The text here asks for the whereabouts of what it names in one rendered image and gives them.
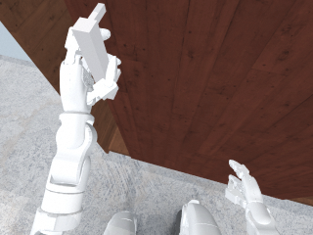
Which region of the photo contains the right robot forearm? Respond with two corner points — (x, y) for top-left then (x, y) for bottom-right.
(245, 202), (281, 235)

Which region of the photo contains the robot left hand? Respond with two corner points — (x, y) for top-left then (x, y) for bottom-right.
(60, 26), (121, 114)

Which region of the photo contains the left robot forearm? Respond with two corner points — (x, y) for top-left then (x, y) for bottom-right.
(29, 112), (98, 235)

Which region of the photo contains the handle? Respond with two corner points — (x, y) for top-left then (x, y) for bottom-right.
(71, 3), (121, 100)

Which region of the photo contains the robot right shin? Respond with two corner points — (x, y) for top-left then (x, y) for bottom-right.
(179, 199), (200, 235)

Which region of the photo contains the robot right hand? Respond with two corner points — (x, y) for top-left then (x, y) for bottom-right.
(225, 160), (264, 209)

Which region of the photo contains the robot right thigh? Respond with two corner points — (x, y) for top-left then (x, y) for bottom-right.
(181, 203), (222, 235)

